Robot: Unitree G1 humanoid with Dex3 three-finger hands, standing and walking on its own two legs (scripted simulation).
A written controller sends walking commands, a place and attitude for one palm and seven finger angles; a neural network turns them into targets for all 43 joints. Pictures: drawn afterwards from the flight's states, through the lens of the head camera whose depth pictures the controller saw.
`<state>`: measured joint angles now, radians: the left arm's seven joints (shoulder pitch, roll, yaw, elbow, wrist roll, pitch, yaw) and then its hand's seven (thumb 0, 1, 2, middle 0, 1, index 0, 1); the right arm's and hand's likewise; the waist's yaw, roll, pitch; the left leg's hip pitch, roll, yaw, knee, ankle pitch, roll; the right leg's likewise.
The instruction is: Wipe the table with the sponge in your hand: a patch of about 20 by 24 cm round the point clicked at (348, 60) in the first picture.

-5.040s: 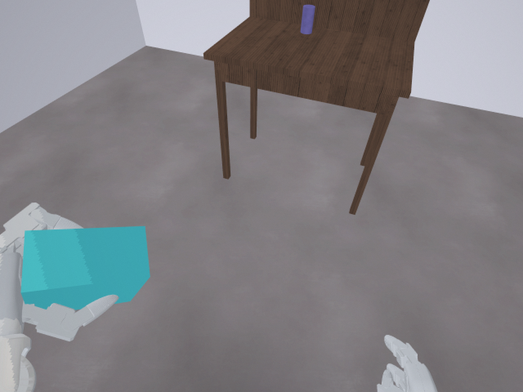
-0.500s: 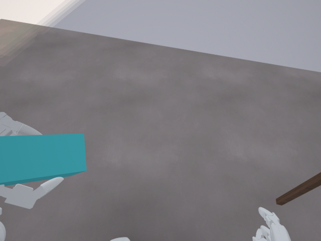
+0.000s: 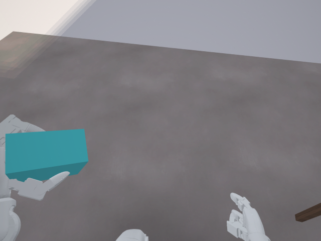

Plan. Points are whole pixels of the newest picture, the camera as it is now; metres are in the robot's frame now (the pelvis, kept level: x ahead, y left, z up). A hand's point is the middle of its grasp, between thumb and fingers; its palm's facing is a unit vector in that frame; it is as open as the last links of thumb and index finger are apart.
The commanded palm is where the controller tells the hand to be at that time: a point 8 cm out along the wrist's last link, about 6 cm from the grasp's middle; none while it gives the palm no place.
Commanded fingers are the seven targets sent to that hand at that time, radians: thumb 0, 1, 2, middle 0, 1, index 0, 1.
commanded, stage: turn to face it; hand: left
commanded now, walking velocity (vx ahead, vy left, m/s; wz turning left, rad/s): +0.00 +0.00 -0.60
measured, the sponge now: (59, 156) +0.23 +0.22 +0.15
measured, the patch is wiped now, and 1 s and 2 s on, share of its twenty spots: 0.00 0.00 0.00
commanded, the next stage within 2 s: none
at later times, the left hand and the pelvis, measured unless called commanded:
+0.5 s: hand (104, 127) +0.29 +0.14 +0.18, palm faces +0.07 -0.87 -0.48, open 10.2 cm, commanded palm +0.24 +0.20 +0.19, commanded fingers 0.00 0.10 1.30 -1.20 -1.60 -1.20 -1.60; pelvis +0.00 -0.01 +0.01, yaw -19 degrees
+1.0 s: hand (167, 161) +0.22 +0.01 +0.18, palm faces -0.12 -0.89 -0.45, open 10.2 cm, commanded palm +0.21 +0.08 +0.19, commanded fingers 0.00 0.10 1.30 -1.20 -1.60 -1.20 -1.60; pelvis -0.08 -0.06 +0.01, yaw -34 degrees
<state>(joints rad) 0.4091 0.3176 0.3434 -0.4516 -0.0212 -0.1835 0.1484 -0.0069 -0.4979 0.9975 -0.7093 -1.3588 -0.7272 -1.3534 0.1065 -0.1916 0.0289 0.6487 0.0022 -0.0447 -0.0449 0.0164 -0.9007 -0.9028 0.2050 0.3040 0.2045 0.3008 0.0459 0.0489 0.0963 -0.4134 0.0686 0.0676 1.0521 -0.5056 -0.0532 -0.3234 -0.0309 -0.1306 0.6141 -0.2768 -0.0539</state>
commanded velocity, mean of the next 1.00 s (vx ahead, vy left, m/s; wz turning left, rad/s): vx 0.00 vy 0.00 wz -0.60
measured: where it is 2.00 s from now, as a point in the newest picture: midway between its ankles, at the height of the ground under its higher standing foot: outside the picture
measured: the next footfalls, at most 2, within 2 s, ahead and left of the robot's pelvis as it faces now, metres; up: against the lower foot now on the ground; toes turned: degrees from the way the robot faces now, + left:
left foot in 0.18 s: +0.09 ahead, +0.13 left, +0.00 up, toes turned +1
right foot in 0.56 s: +0.00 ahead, -0.14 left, +0.00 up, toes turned -29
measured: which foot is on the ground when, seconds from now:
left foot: up 0.00-0.16, down 0.18-0.56, up 0.58-1.00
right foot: down 0.00-0.20, up 0.22-0.54, down 0.56-1.00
